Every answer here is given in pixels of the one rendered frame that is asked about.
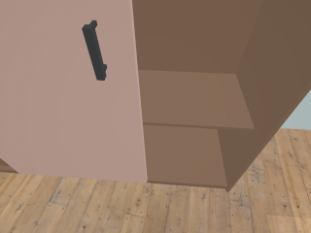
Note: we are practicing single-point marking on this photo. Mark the handle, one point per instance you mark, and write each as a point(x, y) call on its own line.
point(94, 51)

